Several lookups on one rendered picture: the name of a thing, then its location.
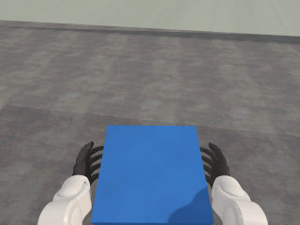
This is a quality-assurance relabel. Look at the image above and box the right robot forearm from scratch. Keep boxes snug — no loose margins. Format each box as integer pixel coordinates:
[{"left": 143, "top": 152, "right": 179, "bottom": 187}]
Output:
[{"left": 211, "top": 175, "right": 268, "bottom": 225}]

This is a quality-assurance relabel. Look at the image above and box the robot right hand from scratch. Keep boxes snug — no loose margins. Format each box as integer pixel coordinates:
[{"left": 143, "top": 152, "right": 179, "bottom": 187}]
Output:
[{"left": 200, "top": 142, "right": 230, "bottom": 188}]

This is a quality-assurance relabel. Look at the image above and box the left robot forearm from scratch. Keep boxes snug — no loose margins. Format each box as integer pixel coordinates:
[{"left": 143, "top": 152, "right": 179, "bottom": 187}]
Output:
[{"left": 37, "top": 175, "right": 92, "bottom": 225}]

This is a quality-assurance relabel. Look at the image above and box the carton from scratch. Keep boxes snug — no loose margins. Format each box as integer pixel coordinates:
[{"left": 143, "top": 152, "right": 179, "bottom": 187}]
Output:
[{"left": 90, "top": 125, "right": 215, "bottom": 225}]

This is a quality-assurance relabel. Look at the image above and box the robot left hand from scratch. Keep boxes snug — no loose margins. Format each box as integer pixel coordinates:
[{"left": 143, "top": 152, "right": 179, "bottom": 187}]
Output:
[{"left": 72, "top": 142, "right": 104, "bottom": 187}]

